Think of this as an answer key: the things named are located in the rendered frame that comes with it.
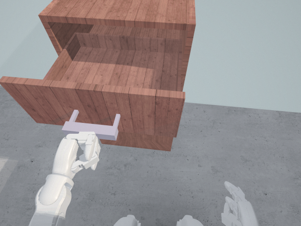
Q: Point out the handle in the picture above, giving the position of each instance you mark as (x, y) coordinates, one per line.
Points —
(101, 131)

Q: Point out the cabinet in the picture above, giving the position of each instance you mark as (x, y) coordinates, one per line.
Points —
(170, 19)

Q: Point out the robot left hand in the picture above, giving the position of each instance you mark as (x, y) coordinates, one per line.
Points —
(84, 146)

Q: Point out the left robot forearm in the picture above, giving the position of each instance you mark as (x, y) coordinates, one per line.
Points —
(52, 201)

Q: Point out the robot right hand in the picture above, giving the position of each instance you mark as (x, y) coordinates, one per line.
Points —
(243, 212)

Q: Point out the drawer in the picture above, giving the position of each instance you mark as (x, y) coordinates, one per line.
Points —
(102, 75)

